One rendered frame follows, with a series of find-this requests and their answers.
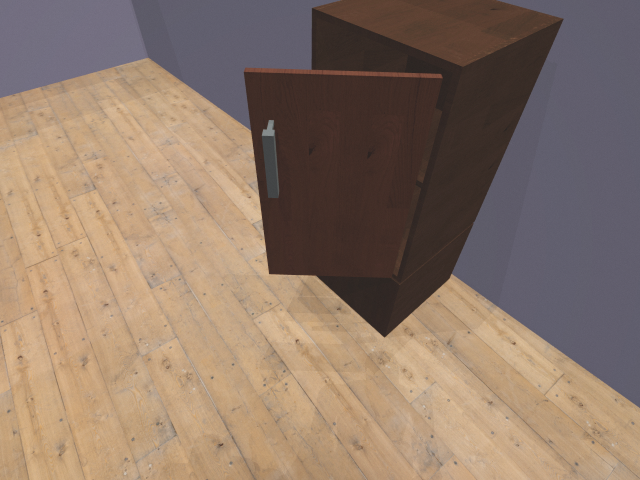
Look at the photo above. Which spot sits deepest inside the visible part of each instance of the cupboard door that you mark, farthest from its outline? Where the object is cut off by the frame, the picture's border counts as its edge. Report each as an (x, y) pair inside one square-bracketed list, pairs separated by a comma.
[(349, 148)]

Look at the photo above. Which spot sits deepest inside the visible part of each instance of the handle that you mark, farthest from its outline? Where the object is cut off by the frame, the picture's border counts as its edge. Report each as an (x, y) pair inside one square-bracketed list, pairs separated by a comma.
[(270, 160)]

